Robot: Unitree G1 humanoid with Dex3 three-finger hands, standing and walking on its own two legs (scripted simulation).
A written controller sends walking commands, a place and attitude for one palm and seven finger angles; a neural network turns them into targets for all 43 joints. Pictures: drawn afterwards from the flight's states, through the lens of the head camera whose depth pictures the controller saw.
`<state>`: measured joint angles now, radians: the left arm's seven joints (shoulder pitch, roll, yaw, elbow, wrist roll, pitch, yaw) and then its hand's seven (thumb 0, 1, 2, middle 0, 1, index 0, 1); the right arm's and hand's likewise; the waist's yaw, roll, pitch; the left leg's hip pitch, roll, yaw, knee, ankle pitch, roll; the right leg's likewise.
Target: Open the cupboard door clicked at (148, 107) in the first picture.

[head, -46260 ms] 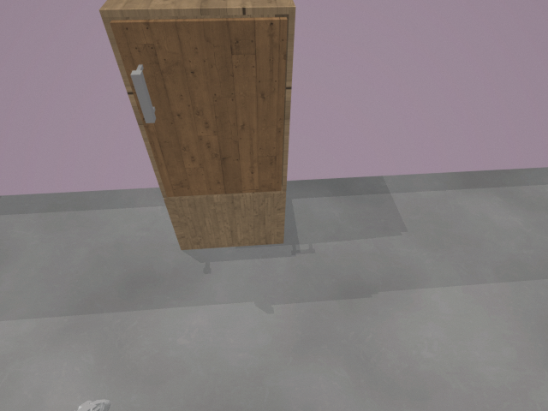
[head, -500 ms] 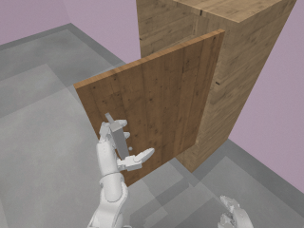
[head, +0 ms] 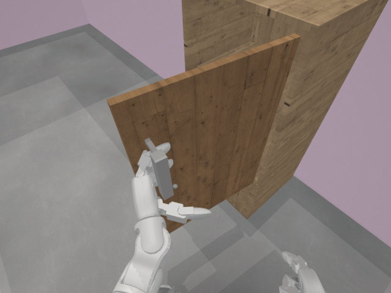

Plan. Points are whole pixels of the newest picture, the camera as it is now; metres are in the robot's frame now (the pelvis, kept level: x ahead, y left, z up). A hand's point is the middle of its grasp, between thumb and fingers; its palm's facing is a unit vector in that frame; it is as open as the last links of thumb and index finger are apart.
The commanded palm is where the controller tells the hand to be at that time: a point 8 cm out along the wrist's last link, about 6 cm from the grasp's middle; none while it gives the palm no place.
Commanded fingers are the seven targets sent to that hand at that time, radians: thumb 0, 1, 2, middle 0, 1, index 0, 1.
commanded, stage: slide the hand sideways off the handle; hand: left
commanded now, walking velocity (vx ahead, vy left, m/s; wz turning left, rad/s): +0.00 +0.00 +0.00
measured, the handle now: (158, 169) +0.35 +0.10 +0.07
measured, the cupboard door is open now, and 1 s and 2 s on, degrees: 82 83 83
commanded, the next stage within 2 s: draw the hand back to the body in 1.18 s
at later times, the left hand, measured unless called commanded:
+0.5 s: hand (170, 204) +0.27 +0.07 +0.07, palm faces -0.17 -0.98 +0.02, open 15.9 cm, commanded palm +0.25 +0.14 +0.07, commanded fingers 0.00 -0.50 0.30 -0.15 -0.30 -0.15 -0.30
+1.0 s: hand (135, 227) +0.23 +0.12 +0.06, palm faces -0.07 -1.00 -0.03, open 16.3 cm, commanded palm +0.20 +0.19 +0.07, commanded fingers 0.00 -0.50 0.30 -0.15 -0.30 -0.15 -0.30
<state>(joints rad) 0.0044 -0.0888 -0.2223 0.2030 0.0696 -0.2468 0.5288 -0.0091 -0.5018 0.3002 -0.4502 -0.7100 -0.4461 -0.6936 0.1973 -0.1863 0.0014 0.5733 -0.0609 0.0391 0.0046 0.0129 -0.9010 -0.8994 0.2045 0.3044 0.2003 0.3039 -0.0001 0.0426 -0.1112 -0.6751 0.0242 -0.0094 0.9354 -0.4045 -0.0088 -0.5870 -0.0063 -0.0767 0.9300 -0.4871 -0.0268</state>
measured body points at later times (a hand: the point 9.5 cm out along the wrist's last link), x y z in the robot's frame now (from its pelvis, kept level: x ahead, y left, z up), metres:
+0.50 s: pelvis +0.00 +0.02 +0.00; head +0.03 +0.01 +0.45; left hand +0.28 +0.12 +0.07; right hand +0.16 -0.21 -0.08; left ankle +0.04 +0.12 -0.69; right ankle -0.01 -0.10 -0.69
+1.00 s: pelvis +0.02 +0.00 -0.01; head +0.05 -0.02 +0.44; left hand +0.22 +0.18 +0.07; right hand +0.19 -0.23 -0.08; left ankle +0.04 +0.12 -0.69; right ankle -0.01 -0.10 -0.69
